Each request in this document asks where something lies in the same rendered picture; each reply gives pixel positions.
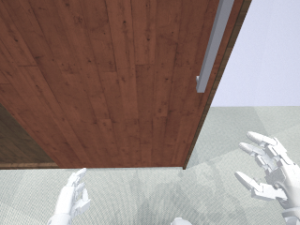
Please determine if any left robot hand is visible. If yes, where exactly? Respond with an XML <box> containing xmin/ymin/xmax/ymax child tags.
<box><xmin>53</xmin><ymin>168</ymin><xmax>91</xmax><ymax>219</ymax></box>

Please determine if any right robot hand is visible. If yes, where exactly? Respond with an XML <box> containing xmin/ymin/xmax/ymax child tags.
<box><xmin>234</xmin><ymin>131</ymin><xmax>300</xmax><ymax>210</ymax></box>

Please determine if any left robot forearm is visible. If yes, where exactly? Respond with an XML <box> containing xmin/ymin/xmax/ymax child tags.
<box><xmin>47</xmin><ymin>213</ymin><xmax>72</xmax><ymax>225</ymax></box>

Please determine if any handle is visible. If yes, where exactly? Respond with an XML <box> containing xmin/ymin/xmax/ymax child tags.
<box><xmin>196</xmin><ymin>0</ymin><xmax>234</xmax><ymax>93</ymax></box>

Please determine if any wardrobe door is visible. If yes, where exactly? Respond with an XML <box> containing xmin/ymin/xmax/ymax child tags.
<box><xmin>0</xmin><ymin>103</ymin><xmax>54</xmax><ymax>163</ymax></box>
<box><xmin>0</xmin><ymin>0</ymin><xmax>243</xmax><ymax>169</ymax></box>

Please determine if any right robot forearm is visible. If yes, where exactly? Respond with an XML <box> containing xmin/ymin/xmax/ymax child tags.
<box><xmin>281</xmin><ymin>206</ymin><xmax>300</xmax><ymax>225</ymax></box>

